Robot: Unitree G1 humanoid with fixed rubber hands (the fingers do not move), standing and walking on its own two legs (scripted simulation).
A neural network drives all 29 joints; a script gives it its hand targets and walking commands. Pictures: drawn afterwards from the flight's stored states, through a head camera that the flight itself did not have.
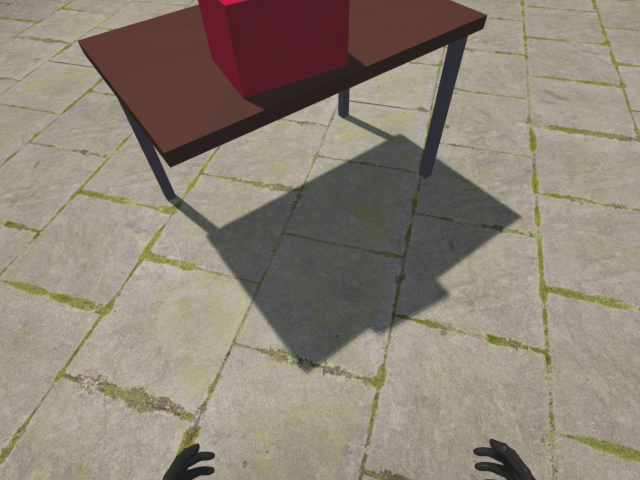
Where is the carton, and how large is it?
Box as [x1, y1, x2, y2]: [198, 0, 348, 97]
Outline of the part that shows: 198,0 212,58 242,97 249,96 347,64 348,0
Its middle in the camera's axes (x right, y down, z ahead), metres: -0.11 -0.58 +1.01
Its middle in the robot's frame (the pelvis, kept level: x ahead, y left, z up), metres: +1.16 +0.15 +0.03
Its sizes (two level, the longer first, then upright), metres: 0.311 0.232 0.215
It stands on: a table, 0.68 m high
